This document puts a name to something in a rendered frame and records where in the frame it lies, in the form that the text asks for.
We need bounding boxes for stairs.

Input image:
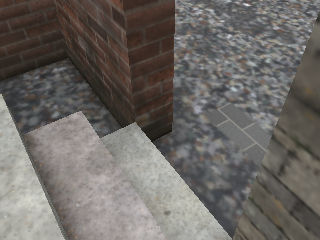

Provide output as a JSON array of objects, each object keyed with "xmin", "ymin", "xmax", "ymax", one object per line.
[{"xmin": 0, "ymin": 94, "xmax": 233, "ymax": 240}]

